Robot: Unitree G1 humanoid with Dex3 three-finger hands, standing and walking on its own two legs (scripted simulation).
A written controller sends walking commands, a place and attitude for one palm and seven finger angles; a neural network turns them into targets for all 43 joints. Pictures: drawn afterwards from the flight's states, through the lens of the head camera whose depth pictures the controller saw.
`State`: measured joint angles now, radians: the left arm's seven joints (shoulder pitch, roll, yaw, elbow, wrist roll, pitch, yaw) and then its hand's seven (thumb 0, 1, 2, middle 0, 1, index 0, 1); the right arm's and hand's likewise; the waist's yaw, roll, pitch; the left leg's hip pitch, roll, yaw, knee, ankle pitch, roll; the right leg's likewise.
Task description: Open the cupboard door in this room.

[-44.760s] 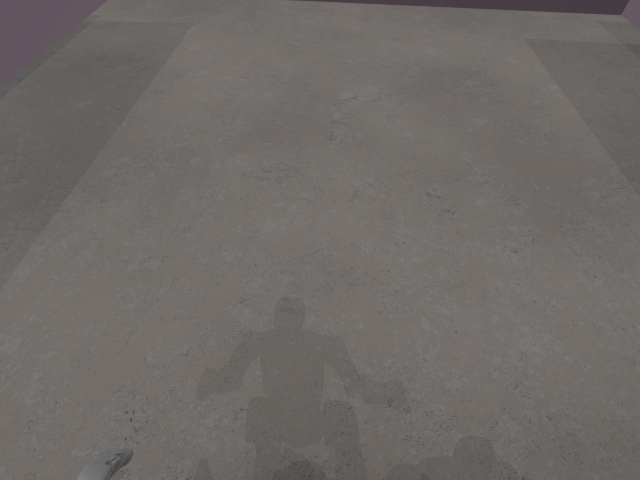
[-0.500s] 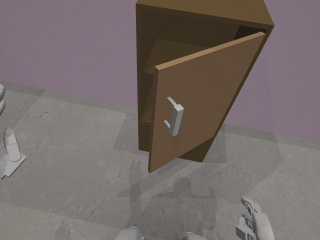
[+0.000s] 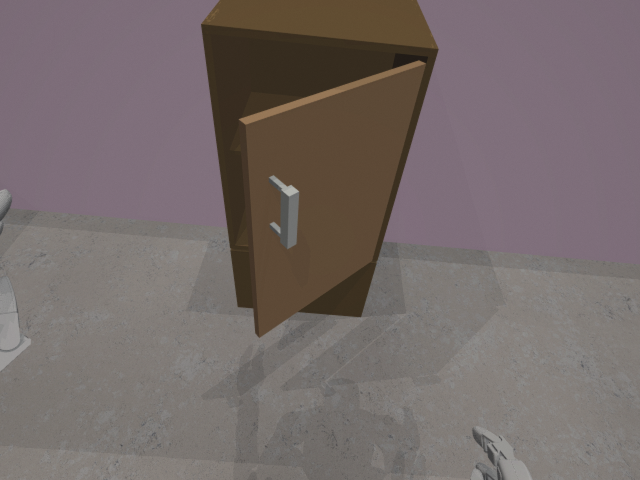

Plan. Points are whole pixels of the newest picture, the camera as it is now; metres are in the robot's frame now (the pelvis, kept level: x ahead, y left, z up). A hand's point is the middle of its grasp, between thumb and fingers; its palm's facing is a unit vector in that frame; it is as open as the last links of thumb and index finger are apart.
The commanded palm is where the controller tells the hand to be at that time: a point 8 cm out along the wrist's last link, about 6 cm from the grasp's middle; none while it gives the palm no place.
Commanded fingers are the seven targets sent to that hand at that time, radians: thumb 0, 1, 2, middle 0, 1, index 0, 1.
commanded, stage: stop stepping back and stand still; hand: left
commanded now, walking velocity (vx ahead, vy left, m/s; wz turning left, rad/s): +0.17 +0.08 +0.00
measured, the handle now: (281, 212) +0.54 +0.09 +0.02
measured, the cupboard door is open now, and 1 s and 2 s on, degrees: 44 44 44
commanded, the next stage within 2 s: let the arm hang, fingers relaxed in 1.12 s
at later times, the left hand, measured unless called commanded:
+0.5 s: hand out of the picture +0.12 +0.27 +0.18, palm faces +0.51 -0.74 -0.44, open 7.4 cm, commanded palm +0.05 +0.30 +0.19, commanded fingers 0.00 0.90 0.90 -0.20 -0.30 -0.20 -0.30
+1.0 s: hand out of the picture +0.09 +0.29 +0.17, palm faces +0.45 -0.77 -0.44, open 7.4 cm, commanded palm +0.02 +0.33 +0.19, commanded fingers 0.00 0.90 0.90 -0.20 -0.30 -0.20 -0.30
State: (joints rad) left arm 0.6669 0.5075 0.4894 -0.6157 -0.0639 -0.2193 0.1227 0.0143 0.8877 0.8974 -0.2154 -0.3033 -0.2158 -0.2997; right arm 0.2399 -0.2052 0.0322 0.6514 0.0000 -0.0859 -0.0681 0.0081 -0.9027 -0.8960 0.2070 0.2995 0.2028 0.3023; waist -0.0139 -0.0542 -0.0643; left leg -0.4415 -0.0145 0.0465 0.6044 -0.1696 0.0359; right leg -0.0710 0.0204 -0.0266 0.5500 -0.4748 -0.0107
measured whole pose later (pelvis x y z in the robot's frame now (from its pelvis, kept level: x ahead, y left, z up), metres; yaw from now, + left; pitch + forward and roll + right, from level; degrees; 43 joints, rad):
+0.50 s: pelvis -0.07 +0.00 +0.01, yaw +2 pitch -1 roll +0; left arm 0.48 0.37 0.41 -0.40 -0.02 -0.21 0.16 0.01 0.89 0.90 -0.21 -0.30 -0.21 -0.30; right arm 0.23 -0.22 0.00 0.69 0.00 -0.14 -0.09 0.01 -0.90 -0.90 0.20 0.30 0.20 0.30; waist 0.01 0.01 0.01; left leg -0.23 0.04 0.01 0.50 -0.26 -0.03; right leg -0.24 0.01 -0.07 0.50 -0.25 -0.04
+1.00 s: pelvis -0.10 +0.02 +0.02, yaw +2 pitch -1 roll -1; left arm 0.52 0.37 0.38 -0.43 -0.01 -0.17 0.15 0.02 0.89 0.90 -0.21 -0.30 -0.21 -0.30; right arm 0.25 -0.20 0.02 0.64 -0.01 -0.14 -0.08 0.01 -0.90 -0.90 0.21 0.30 0.20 0.30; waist 0.00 -0.01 0.02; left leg -0.23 0.01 0.03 0.43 -0.18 0.01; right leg -0.23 -0.01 -0.05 0.40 -0.15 0.00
